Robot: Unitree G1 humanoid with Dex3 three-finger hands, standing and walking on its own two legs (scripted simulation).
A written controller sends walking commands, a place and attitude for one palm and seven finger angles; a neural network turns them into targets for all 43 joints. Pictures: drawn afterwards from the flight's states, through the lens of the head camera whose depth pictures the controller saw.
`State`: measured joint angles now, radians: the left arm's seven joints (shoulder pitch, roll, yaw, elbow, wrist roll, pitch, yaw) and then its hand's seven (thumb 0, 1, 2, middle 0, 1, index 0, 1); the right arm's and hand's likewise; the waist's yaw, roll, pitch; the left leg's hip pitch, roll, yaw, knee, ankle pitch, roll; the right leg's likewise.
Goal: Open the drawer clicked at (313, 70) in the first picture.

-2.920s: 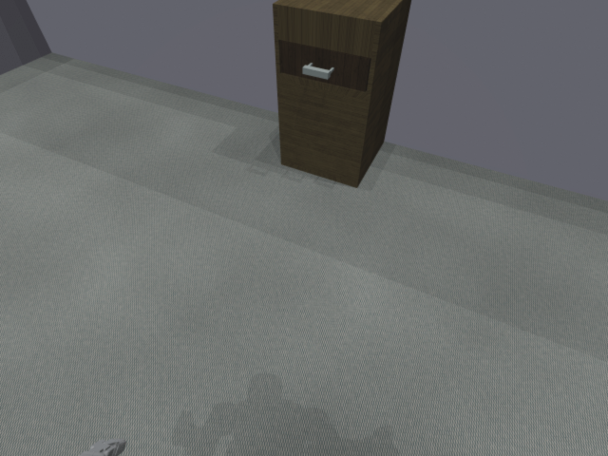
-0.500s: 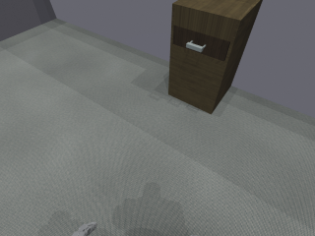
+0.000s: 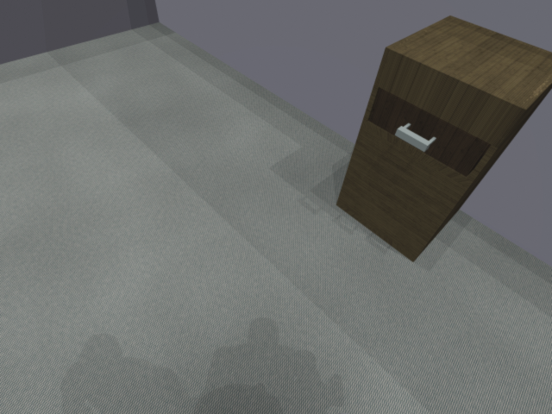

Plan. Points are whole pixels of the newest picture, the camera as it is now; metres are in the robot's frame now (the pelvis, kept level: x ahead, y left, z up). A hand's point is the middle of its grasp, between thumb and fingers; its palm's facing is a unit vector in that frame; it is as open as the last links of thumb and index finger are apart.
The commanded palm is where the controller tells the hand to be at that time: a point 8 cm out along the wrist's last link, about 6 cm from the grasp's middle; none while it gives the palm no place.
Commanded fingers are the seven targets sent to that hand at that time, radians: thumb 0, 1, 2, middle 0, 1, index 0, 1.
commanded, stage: walk to a spot facing it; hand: left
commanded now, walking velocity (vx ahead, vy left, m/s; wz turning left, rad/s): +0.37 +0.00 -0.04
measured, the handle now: (416, 135) +0.99 -0.38 -0.19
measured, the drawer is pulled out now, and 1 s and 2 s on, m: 0.00 0.00 0.00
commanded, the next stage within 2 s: turn to face it in 0.22 s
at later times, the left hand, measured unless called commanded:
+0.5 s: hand (228, 333) +0.27 +0.11 -0.16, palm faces +0.00 -0.97 -0.23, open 7.3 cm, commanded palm none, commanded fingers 0.00 0.90 0.90 -0.20 -0.30 -0.20 -0.30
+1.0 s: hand (211, 295) +0.35 +0.16 -0.17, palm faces -0.23 -0.95 -0.20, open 7.4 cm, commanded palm none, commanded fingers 0.00 0.90 0.90 -0.20 -0.30 -0.20 -0.30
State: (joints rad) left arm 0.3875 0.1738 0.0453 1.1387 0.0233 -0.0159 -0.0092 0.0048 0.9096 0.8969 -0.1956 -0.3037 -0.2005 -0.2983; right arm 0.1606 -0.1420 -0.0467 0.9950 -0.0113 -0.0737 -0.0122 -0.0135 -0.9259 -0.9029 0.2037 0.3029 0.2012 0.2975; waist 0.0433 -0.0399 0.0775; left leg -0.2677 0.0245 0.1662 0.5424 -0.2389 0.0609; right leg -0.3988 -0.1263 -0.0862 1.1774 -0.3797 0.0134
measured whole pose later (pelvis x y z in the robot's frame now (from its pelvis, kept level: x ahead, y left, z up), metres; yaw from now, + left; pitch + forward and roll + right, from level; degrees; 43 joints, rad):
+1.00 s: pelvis +0.24 -0.03 +0.01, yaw -20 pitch -1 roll -1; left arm 0.23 0.25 0.12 0.95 0.02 0.08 -0.02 0.00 0.91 0.90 -0.19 -0.30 -0.20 -0.30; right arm 0.16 -0.16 -0.03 0.93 -0.02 0.00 -0.03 0.00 -0.91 -0.90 0.20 0.30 0.20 0.30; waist 0.03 -0.04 0.07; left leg -0.23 0.11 0.23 0.48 -0.23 0.02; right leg -0.49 -0.05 -0.04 1.12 -0.40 0.07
